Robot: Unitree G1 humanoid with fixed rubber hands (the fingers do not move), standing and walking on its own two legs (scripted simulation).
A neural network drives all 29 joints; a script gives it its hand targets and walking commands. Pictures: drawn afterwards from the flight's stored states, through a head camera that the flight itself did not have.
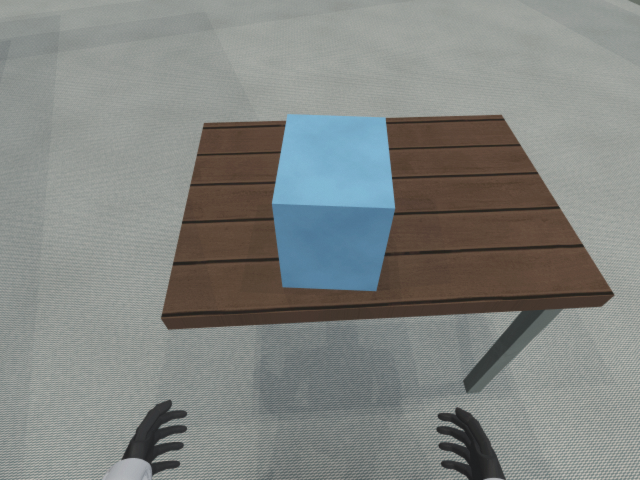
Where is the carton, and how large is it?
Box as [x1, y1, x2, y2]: [272, 114, 394, 290]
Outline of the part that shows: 287,114 272,200 282,286 375,290 394,211 385,117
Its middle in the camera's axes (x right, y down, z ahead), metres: +0.02 -0.07 +0.69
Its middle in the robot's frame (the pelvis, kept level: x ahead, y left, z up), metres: +0.56 +0.00 -0.02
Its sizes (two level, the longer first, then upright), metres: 0.221 0.172 0.217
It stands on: a table, 0.64 m high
